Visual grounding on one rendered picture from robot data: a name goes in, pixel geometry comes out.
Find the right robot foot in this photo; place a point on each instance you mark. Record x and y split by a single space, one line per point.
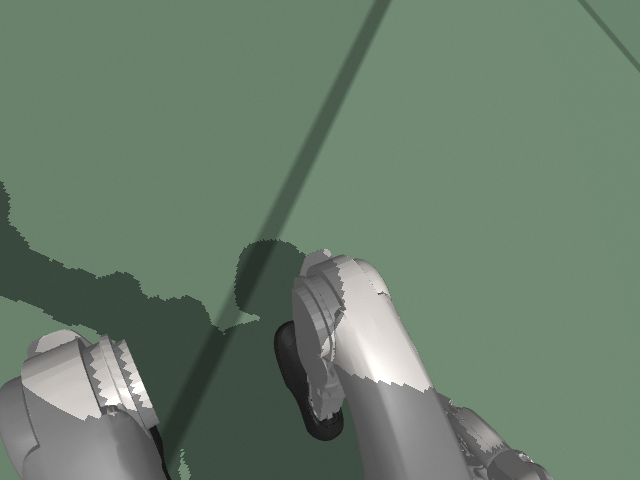
295 379

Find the right robot arm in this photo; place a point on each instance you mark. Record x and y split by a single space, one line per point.
516 465

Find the right robot hand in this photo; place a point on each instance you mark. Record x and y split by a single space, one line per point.
475 436

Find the left robot foot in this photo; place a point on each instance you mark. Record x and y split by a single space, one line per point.
159 444

